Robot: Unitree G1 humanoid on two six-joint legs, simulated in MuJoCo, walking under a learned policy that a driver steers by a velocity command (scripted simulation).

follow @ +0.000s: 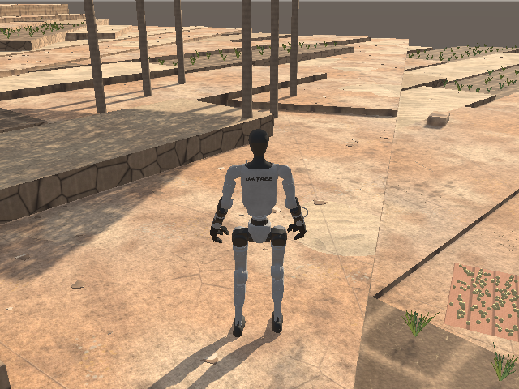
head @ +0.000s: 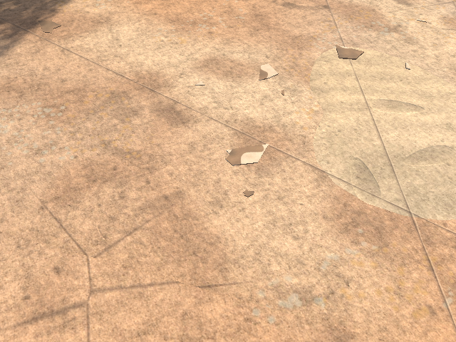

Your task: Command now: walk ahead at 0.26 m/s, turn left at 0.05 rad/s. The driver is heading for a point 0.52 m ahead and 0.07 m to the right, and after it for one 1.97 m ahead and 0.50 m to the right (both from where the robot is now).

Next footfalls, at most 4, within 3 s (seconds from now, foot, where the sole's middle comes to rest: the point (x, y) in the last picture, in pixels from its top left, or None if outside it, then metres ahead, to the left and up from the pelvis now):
0.62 left None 0.43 0.11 -0.77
1.14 right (297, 292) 0.71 -0.19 -0.79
1.60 left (262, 205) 1.09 -0.10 -0.82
2.06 right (343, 198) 1.13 -0.42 -0.82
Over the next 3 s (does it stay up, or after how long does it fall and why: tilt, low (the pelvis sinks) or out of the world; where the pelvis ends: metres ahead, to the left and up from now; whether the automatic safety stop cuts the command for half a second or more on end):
stays up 1.46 -0.43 -0.05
